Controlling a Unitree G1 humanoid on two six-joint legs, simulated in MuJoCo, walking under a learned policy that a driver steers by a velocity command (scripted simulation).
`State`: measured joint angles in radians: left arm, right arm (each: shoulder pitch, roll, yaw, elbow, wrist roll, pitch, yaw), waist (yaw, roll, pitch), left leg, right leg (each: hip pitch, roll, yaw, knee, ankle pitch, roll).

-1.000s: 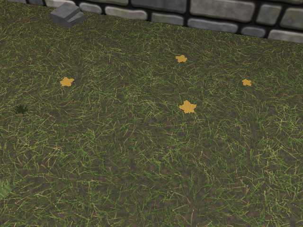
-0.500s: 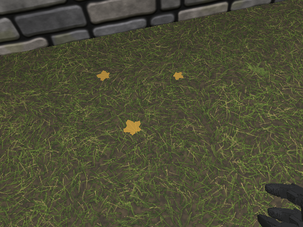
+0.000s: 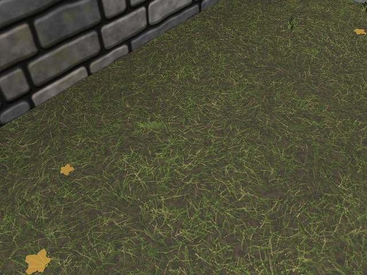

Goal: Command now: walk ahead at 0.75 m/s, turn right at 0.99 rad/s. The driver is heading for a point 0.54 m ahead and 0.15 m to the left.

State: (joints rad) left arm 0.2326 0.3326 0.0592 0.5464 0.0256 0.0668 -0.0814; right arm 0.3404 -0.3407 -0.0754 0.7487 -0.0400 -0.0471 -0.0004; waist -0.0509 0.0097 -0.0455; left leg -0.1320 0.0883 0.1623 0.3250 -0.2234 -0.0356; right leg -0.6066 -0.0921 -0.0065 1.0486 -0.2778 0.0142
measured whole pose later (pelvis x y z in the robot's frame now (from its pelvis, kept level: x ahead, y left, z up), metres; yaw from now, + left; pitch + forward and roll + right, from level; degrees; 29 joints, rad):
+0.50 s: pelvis +0.28 -0.11 -0.03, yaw +3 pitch +2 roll +0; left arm 0.51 0.25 0.00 0.85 0.03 -0.09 0.02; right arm 0.12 -0.29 -0.02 0.74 -0.01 0.00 0.09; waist 0.04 0.03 0.04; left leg -0.77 -0.01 0.14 0.83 0.01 0.12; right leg 0.26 0.08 -0.25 0.14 -0.42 -0.03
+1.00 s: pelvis +0.71 -0.10 -0.03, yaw +26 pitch +1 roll -1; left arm -0.02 0.25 -0.01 0.57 0.03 -0.14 0.00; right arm 0.44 -0.29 -0.05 0.86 0.01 -0.02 -0.03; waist -0.09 -0.01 0.08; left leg -0.05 -0.16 -0.22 0.78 -0.56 0.06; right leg -0.53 0.03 0.02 0.46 0.07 -0.02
